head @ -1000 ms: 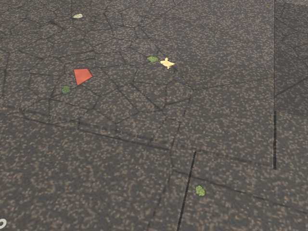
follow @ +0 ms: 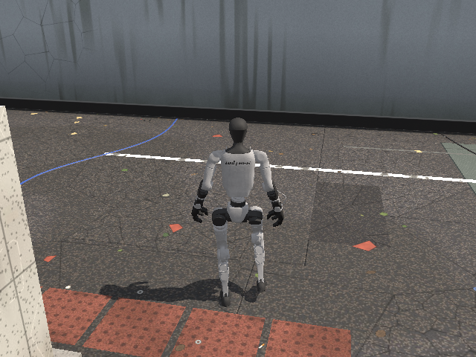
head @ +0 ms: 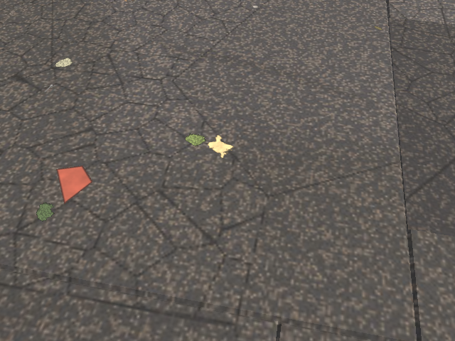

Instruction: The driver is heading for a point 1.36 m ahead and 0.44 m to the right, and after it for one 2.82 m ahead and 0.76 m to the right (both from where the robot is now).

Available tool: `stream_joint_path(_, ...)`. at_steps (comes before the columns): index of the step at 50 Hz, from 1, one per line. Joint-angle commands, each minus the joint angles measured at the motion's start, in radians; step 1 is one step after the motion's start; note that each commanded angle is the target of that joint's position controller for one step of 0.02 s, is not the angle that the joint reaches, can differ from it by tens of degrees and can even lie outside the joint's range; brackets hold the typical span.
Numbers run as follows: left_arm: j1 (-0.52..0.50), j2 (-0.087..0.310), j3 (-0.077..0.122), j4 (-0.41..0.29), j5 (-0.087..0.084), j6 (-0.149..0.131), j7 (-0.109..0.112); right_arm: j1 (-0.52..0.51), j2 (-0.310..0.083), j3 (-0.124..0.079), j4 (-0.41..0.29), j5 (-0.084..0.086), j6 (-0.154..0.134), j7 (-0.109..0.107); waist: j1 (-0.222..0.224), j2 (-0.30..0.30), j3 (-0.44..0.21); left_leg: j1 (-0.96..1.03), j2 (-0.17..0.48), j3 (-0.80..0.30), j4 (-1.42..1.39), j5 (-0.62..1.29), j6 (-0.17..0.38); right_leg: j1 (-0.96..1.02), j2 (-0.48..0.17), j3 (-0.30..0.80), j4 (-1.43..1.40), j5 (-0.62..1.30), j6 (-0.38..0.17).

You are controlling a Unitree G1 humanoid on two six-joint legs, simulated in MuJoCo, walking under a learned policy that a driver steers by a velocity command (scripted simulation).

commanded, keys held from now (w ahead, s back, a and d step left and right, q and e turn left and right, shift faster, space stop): w+e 0.20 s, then e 0.68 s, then no key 0.12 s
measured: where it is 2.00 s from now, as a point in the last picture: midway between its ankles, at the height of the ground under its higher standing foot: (303, 325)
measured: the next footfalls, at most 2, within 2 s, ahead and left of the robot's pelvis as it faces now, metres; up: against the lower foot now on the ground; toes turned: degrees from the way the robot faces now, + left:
right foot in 0.30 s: +0.34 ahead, -0.17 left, +0.00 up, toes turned -10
left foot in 0.80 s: +0.47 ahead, +0.01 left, +0.00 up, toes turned -32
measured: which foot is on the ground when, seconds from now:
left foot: down 0.00-0.28, up 0.30-0.78, down 0.80-1.00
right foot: up 0.00-0.28, down 0.30-0.80, up 0.82-1.00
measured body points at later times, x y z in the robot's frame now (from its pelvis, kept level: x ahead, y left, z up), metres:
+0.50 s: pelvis +0.25 -0.08 -0.01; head +0.30 -0.11 +0.44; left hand +0.45 +0.16 -0.10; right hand +0.33 -0.39 -0.13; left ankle +0.28 +0.09 -0.66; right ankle +0.30 -0.16 -0.74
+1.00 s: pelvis +0.35 -0.06 +0.00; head +0.39 -0.06 +0.44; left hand +0.63 +0.11 -0.11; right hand +0.33 -0.37 -0.09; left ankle +0.43 +0.03 -0.74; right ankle +0.25 -0.16 -0.66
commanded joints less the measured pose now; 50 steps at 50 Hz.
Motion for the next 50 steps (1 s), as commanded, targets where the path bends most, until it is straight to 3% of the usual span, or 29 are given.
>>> stream_joint_path(1, 0.039, 0.045, 0.009, -0.045, 0.006, 0.007, 0.002, -0.069, -0.132, -0.028, -0.052, -0.006, -0.030, -0.013, 0.036, 0.096, 0.026, -0.075, 0.286, -0.146, -0.209, 0.101, 0.167, -0.034, -0.037, 0.040, -0.108, 0.161, 0.023)
stream_joint_path(5, -0.100, 0.018, -0.002, -0.094, 0.006, -0.008, -0.020, -0.030, -0.163, -0.031, -0.028, 0.000, -0.023, -0.026, -0.021, 0.075, 0.038, -0.030, 0.270, -0.027, -0.212, 0.139, 0.123, 0.012, 0.006, -0.021, -0.366, 0.364, 0.013)
stream_joint_path(10, -0.210, 0.028, -0.002, -0.176, 0.002, -0.007, -0.052, 0.039, -0.184, -0.040, 0.014, 0.018, 0.015, -0.033, -0.053, 0.070, 0.055, 0.218, 0.346, 0.008, -0.125, 0.217, 0.093, -0.086, 0.028, -0.042, -0.480, 0.258, -0.032)
stream_joint_path(12, -0.179, 0.054, 0.012, -0.197, 0.011, -0.007, -0.067, 0.003, -0.205, -0.044, 0.004, 0.017, 0.041, -0.045, -0.014, 0.101, 0.025, 0.258, 0.346, 0.041, 0.022, 0.568, 0.059, -0.018, 0.079, -0.099, -0.499, 0.150, -0.057)
stream_joint_path(13, -0.091, 0.086, 0.030, -0.186, 0.014, -0.007, -0.070, -0.011, -0.215, -0.047, -0.006, 0.015, 0.055, -0.055, 0.032, 0.121, -0.041, 0.254, 0.331, 0.058, 0.163, 0.749, 0.036, 0.099, 0.124, -0.131, -0.501, 0.125, -0.074)
stream_joint_path(14, 0.062, 0.133, 0.060, -0.150, 0.014, -0.009, -0.065, -0.023, -0.203, -0.041, -0.019, 0.013, 0.066, -0.064, 0.108, 0.102, -0.127, 0.194, 0.283, 0.089, 0.374, 0.788, -0.003, 0.295, 0.175, -0.144, -0.559, 0.207, -0.101)
stream_joint_path(15, 0.184, 0.224, 0.091, -0.135, 0.017, -0.003, -0.047, 0.008, -0.176, -0.027, -0.048, -0.005, 0.061, -0.071, 0.146, -0.014, -0.239, -0.028, 0.221, 0.100, 0.680, 0.484, -0.064, 0.590, 0.053, 0.041, -0.555, 0.513, -0.162)
stream_joint_path(16, 0.147, 0.322, 0.100, -0.164, 0.027, 0.001, -0.040, 0.145, -0.037, 0.020, -0.084, -0.037, 0.034, -0.049, 0.022, -0.258, -0.390, -0.464, 0.005, 0.020, 1.068, -0.509, -0.139, 0.966, -0.241, 0.556, -0.549, 0.767, -0.393)
stream_joint_path(17, 0.187, 0.235, 0.084, -0.194, 0.025, 0.005, -0.038, 0.090, -0.150, 0.001, -0.060, -0.010, 0.009, -0.035, 0.115, -0.092, -0.541, -0.496, 0.026, -0.189, 1.173, -0.543, -0.124, 1.003, -0.251, 0.631, -0.608, 0.749, -0.414)
stream_joint_path(18, 0.125, 0.190, 0.071, -0.205, 0.025, 0.006, -0.035, -0.012, -0.175, -0.008, -0.098, 0.026, 0.001, -0.031, 0.117, -0.051, -0.413, -0.557, 0.078, -0.194, 1.153, -0.460, -0.102, 0.908, -0.204, 0.469, -0.620, 0.756, -0.364)
stream_joint_path(19, 0.070, 0.158, 0.065, -0.209, 0.010, 0.010, -0.031, -0.054, -0.161, -0.003, -0.109, 0.020, 0.002, -0.041, 0.089, 0.034, -0.286, -0.571, 0.120, -0.172, 1.075, -0.382, -0.099, 0.762, -0.150, 0.363, -0.641, 0.715, -0.317)
stream_joint_path(20, 0.021, 0.137, 0.060, -0.222, 0.006, 0.017, -0.024, -0.076, -0.165, -0.008, -0.109, 0.006, 0.011, -0.053, 0.061, 0.055, -0.203, -0.543, 0.144, -0.164, 1.010, -0.332, -0.106, 0.619, -0.118, 0.311, -0.674, 0.693, -0.294)
stream_joint_path(21, -0.006, 0.128, 0.055, -0.233, 0.020, 0.023, -0.019, -0.064, -0.174, -0.014, -0.115, 0.004, 0.028, -0.058, 0.023, 0.034, -0.175, -0.467, 0.156, -0.171, 0.975, -0.303, -0.109, 0.504, -0.093, 0.280, -0.709, 0.683, -0.286)
stream_joint_path(23, -0.029, 0.141, 0.062, -0.248, 0.030, 0.026, -0.017, -0.024, -0.147, -0.013, -0.116, -0.001, 0.053, -0.063, -0.012, 0.005, -0.165, -0.401, 0.139, -0.157, 0.902, -0.275, -0.130, 0.397, -0.066, 0.244, -0.736, 0.718, -0.290)
stream_joint_path(26, -0.023, 0.165, 0.071, -0.249, 0.020, 0.034, -0.001, -0.042, -0.126, -0.008, -0.127, -0.010, 0.067, -0.075, -0.013, -0.011, -0.184, -0.401, 0.114, -0.156, 0.762, -0.199, -0.163, 0.370, -0.038, 0.216, -0.724, 0.728, -0.275)
stream_joint_path(31, -0.020, 0.168, 0.072, -0.259, 0.010, 0.076, 0.029, -0.151, -0.124, -0.010, -0.160, 0.000, 0.082, -0.072, 0.020, -0.054, -0.177, -0.393, 0.085, -0.184, 0.577, -0.081, -0.180, 0.368, 0.000, 0.276, -0.714, 0.387, -0.212)
stream_joint_path(33, -0.014, 0.167, 0.072, -0.263, 0.013, 0.086, 0.034, -0.188, -0.125, -0.011, -0.174, 0.003, 0.079, -0.068, 0.033, -0.076, -0.153, -0.387, 0.072, -0.197, 0.510, -0.091, -0.175, 0.377, 0.002, 0.324, -0.708, 0.294, -0.206)
stream_joint_path(36, -0.008, 0.162, 0.073, -0.269, 0.014, 0.095, 0.034, -0.203, -0.135, -0.016, -0.184, 0.006, 0.061, -0.059, 0.039, -0.103, -0.145, -0.349, 0.051, -0.207, 0.411, -0.145, -0.160, 0.423, -0.004, 0.393, -0.659, 0.355, -0.202)
stream_joint_path(38, -0.025, 0.156, 0.071, -0.280, 0.006, 0.100, 0.034, -0.172, -0.143, -0.023, -0.179, 0.010, 0.047, -0.051, 0.021, -0.115, -0.151, -0.278, 0.046, -0.202, 0.279, -0.126, -0.138, 0.453, 0.009, 0.436, -0.617, 0.407, -0.182)
stream_joint_path(39, -0.047, 0.149, 0.068, -0.288, -0.002, 0.104, 0.036, -0.137, -0.145, -0.028, -0.167, 0.012, 0.041, -0.048, -0.005, -0.113, -0.147, -0.199, 0.053, -0.186, 0.145, -0.024, -0.121, 0.441, 0.037, 0.432, -0.588, 0.378, -0.155)
stream_joint_path(40, -0.036, 0.124, 0.061, -0.294, -0.001, 0.105, 0.036, -0.110, -0.176, -0.039, -0.160, 0.004, 0.037, -0.049, -0.004, -0.077, -0.157, -0.077, 0.136, -0.225, 0.074, 0.111, -0.089, 0.377, 0.082, 0.407, -0.533, 0.245, -0.113)
stream_joint_path(41, 0.034, 0.064, 0.046, -0.292, 0.018, 0.106, 0.033, -0.125, -0.240, -0.051, -0.178, -0.010, 0.046, -0.057, 0.049, 0.141, -0.185, 0.050, 0.355, -0.408, 0.076, 0.363, -0.001, 0.258, 0.196, 0.258, -0.325, -0.144, -0.055)
stream_joint_path(42, 0.043, 0.107, 0.059, -0.323, 0.011, 0.097, 0.031, -0.101, -0.261, -0.058, -0.162, -0.039, 0.058, -0.054, 0.058, 0.358, -0.151, 0.086, 0.501, -0.625, 0.069, 0.569, 0.183, 0.045, 0.302, 0.123, -0.141, -0.469, 0.002)
stream_joint_path(43, 0.072, 0.184, 0.080, -0.300, 0.022, 0.091, 0.028, -0.112, -0.214, -0.050, -0.178, -0.025, 0.060, -0.053, 0.045, 0.267, -0.155, 0.083, 0.520, -0.607, 0.075, 0.546, 0.221, 0.004, 0.225, 0.126, 0.043, -0.434, 0.044)
stream_joint_path(44, 0.058, 0.208, 0.093, -0.275, 0.009, 0.098, 0.028, -0.137, -0.164, -0.038, -0.189, -0.019, 0.062, -0.056, 0.040, 0.189, -0.141, 0.067, 0.446, -0.479, 0.097, 0.493, 0.176, 0.002, 0.204, 0.116, 0.109, -0.357, 0.063)
stream_joint_path(45, 0.057, 0.181, 0.091, -0.256, 0.005, 0.112, 0.034, -0.161, -0.147, -0.033, -0.195, -0.011, 0.067, -0.056, 0.046, 0.150, -0.127, 0.053, 0.378, -0.395, 0.107, 0.436, 0.133, 0.006, 0.195, 0.105, 0.134, -0.307, 0.082)
stream_joint_path(46, 0.043, 0.159, 0.085, -0.261, 0.009, 0.123, 0.037, -0.172, -0.141, -0.029, -0.193, 0.001, 0.071, -0.058, 0.039, 0.154, -0.110, 0.040, 0.360, -0.361, 0.105, 0.428, 0.128, -0.001, 0.191, 0.101, 0.153, -0.268, 0.097)
stream_joint_path(48, 0.020, 0.099, 0.065, -0.274, 0.003, 0.127, 0.032, -0.167, -0.149, -0.028, -0.183, -0.003, 0.083, -0.061, 0.034, 0.188, -0.097, 0.009, 0.307, -0.274, 0.080, 0.427, 0.129, 0.046, 0.196, 0.048, 0.093, -0.225, 0.110)
stream_joint_path(50, -0.016, 0.073, 0.053, -0.288, 0.004, 0.122, 0.031, -0.151, -0.156, -0.032, -0.174, -0.005, 0.092, -0.063, 0.013, 0.222, -0.114, 0.050, 0.307, -0.250, 0.081, 0.431, 0.142, 0.073, 0.183, 0.020, -0.031, -0.219, 0.115)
